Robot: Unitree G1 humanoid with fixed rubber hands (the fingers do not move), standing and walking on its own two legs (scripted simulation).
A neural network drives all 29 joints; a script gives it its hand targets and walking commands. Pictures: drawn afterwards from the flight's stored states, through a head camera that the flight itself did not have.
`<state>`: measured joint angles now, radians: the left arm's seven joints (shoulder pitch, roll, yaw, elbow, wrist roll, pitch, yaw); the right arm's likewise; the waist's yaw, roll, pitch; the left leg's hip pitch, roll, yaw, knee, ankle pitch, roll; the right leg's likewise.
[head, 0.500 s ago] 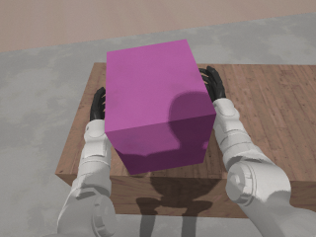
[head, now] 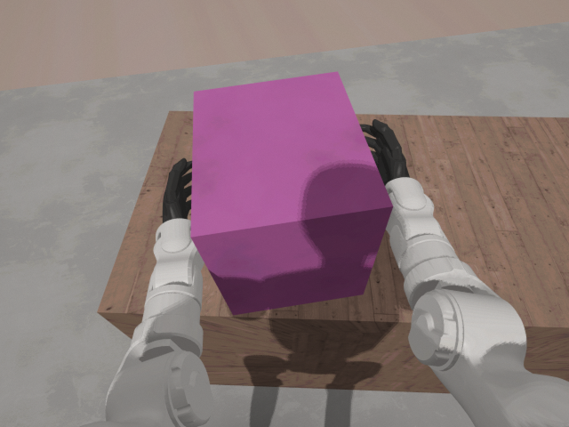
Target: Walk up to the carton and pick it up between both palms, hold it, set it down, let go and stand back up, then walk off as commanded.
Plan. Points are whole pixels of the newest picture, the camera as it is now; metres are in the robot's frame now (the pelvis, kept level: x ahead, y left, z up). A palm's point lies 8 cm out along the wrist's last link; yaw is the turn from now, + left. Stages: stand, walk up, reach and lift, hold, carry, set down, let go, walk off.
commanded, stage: set down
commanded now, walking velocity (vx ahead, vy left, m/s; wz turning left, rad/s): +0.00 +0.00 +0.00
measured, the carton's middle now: (283, 198) +0.43 +0.06 +0.03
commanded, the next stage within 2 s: none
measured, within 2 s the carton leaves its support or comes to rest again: neither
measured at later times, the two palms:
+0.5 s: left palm (183, 224) +0.36 +0.20 +0.04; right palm (421, 184) +0.44 -0.15 +0.08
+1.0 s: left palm (161, 272) +0.28 +0.21 +0.05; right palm (454, 245) +0.35 -0.19 +0.06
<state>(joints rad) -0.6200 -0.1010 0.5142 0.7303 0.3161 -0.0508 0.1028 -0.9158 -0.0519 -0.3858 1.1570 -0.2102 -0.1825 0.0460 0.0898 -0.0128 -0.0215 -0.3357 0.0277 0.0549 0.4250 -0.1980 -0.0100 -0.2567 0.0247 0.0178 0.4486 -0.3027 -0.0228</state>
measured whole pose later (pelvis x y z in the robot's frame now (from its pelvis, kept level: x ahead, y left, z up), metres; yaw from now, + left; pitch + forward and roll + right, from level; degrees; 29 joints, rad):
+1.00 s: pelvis -0.05 +0.01 +0.00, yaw -1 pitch +8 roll +0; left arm -0.38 -0.06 0.25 0.60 0.05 -0.03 0.19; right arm -0.63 -0.38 0.16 1.05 0.36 -0.21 0.12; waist 0.10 0.02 -0.11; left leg -0.45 0.04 0.05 0.43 -0.12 -0.01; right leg -0.37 0.04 0.02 0.45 -0.22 -0.02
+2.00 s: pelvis -0.05 +0.00 +0.00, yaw +0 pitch +4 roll +0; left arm 0.18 -0.06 0.04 -0.01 0.05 0.12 0.22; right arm 0.03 -0.42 0.07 0.55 0.36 -0.24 0.21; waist 0.10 -0.02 -0.09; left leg -0.37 0.04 0.05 0.43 -0.13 -0.01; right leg -0.29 0.04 0.02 0.45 -0.23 -0.02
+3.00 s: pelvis -0.04 +0.00 +0.00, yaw +0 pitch +3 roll +0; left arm 0.23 0.05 0.02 0.14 0.05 0.12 0.12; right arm 0.17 -0.29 0.04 0.50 0.28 -0.17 0.13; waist 0.10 -0.06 -0.04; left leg -0.33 0.04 0.05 0.43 -0.14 -0.01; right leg -0.25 0.04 0.02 0.45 -0.25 -0.02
